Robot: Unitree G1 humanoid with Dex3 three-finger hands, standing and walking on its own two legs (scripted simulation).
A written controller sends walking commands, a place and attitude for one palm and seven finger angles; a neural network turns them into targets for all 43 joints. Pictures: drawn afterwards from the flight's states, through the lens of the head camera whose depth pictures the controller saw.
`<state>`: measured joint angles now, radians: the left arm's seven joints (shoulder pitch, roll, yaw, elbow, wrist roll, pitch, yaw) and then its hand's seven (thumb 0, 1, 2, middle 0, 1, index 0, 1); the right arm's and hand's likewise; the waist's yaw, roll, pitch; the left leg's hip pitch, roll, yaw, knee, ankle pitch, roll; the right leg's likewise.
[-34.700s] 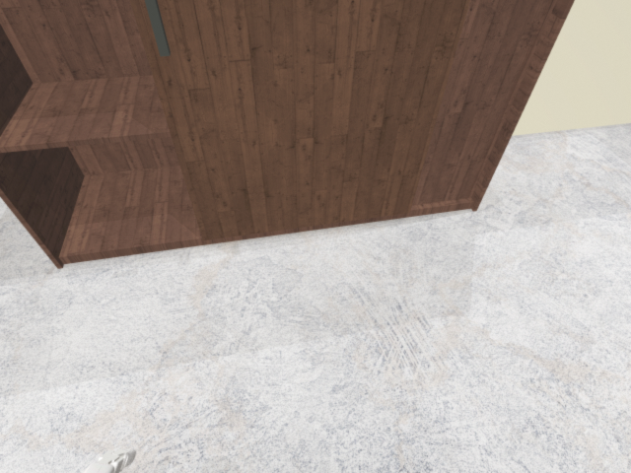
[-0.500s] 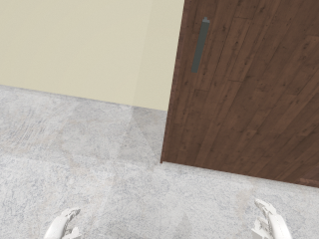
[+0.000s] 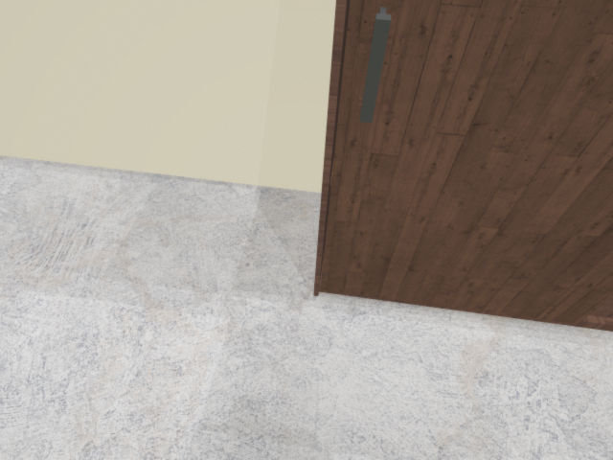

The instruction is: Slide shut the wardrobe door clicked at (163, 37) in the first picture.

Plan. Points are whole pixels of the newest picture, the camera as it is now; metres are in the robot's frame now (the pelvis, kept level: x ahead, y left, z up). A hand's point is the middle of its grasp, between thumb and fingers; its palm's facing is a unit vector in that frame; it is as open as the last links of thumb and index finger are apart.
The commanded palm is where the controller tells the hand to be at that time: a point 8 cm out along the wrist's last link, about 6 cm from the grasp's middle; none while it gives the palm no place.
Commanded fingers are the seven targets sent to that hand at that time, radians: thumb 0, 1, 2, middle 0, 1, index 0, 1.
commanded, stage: let the arm hang, fingers relaxed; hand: right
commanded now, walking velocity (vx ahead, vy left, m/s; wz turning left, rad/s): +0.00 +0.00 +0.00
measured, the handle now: (374, 67) +0.73 -0.07 +0.14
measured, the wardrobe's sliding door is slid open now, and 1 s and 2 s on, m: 0.00 0.00 0.00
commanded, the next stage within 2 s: look to check the result in 0.42 s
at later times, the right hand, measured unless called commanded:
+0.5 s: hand out of the picture +0.13 -0.23 -0.15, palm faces -0.03 +0.95 -0.31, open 7.4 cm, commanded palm none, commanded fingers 0.00 -0.90 -0.90 0.20 0.30 0.20 0.30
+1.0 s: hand out of the picture +0.13 -0.22 -0.15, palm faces -0.02 +0.94 -0.34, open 7.4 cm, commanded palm none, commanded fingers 0.00 -0.90 -0.90 0.20 0.30 0.20 0.30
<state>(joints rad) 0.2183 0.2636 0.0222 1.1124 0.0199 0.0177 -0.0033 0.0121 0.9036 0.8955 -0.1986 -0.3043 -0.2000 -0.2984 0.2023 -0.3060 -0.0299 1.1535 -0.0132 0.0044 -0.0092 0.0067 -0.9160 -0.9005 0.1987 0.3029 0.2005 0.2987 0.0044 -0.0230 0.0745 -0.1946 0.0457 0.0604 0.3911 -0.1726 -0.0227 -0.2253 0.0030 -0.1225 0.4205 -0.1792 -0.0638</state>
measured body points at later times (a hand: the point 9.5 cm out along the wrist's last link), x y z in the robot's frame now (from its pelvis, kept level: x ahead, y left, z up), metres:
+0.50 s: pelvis +0.03 +0.01 +0.01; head +0.04 +0.01 +0.46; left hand +0.13 +0.30 -0.12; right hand +0.13 -0.28 -0.13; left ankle +0.02 +0.14 -0.74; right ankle +0.04 -0.08 -0.74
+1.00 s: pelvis +0.05 +0.03 +0.01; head +0.07 +0.03 +0.46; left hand +0.14 +0.31 -0.13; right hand +0.13 -0.27 -0.12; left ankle +0.02 +0.14 -0.74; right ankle +0.04 -0.08 -0.74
